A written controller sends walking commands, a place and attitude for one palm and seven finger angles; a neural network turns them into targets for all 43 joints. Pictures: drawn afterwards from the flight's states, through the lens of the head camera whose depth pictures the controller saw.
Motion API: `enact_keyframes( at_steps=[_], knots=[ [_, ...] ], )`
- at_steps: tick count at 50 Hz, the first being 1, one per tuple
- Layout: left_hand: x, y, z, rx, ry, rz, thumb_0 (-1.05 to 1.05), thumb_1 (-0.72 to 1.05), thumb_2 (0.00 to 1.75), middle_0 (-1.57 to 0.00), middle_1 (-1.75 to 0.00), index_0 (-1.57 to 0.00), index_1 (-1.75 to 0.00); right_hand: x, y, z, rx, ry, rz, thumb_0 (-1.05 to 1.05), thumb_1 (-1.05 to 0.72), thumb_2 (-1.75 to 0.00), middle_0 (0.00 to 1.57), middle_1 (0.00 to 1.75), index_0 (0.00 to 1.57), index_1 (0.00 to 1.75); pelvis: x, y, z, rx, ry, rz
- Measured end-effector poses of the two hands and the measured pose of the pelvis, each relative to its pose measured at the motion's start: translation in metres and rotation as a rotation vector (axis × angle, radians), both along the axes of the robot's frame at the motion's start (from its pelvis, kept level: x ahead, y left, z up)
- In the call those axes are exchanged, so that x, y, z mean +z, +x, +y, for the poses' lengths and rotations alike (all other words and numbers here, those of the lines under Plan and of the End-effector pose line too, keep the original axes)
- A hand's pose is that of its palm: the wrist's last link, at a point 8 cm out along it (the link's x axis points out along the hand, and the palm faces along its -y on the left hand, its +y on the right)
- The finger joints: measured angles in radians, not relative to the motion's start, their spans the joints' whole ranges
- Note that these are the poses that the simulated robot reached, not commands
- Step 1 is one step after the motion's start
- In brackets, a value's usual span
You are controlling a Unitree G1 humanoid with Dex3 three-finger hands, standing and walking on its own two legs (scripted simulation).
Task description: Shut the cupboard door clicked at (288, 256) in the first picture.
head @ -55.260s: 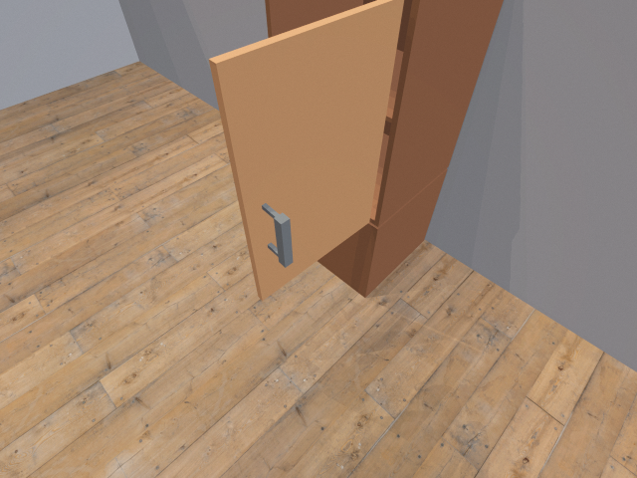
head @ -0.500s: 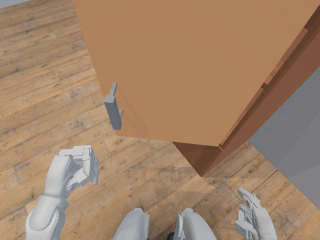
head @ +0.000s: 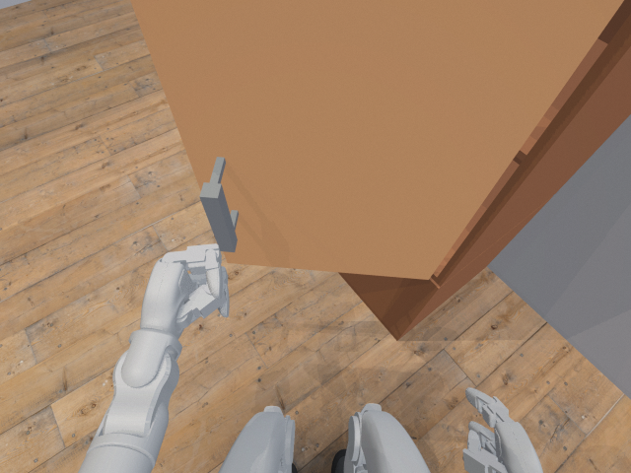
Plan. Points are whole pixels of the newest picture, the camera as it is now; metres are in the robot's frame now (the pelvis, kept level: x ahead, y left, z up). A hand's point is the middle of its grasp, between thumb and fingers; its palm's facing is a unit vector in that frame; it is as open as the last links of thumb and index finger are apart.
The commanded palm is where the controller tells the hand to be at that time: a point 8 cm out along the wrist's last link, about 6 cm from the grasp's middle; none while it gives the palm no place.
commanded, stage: bring the fist close to the handle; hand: left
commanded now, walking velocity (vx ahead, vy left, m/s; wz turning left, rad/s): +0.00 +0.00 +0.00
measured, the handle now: (224, 207) +0.45 +0.15 +0.02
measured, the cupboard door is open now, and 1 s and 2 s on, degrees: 48 46 32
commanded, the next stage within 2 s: push the door shut along its arc in 0.50 s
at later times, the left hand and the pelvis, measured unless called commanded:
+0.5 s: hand (231, 284) +0.33 +0.12 +0.03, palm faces -0.05 -1.00 -0.02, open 3.1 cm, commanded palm +0.32 +0.17 +0.03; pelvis +0.00 -0.01 +0.01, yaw +0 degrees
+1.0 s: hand (238, 250) +0.38 +0.12 +0.02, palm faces -0.17 -0.98 -0.05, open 3.1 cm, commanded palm +0.38 +0.17 +0.03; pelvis -0.01 -0.01 +0.00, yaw +0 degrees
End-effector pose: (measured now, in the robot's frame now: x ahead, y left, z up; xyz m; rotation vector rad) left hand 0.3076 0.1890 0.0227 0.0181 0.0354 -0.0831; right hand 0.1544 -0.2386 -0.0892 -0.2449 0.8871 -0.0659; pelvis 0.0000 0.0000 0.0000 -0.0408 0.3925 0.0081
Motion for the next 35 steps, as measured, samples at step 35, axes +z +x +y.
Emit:
enact_keyframes(
  at_steps=[35],
  knots=[
    [0.000,0.007,-0.017,-0.011,0.014,-0.019,0.02,0.90,0.90,-1.30,-1.50,-1.30,-1.50,-0.003,-0.004,-0.016,-0.024,0.002,0.048,0.01,-0.91,-0.90,0.20,0.30,0.20,0.30,0.003,-0.001,-0.010,-0.003,0.017,-0.006]
  ],
)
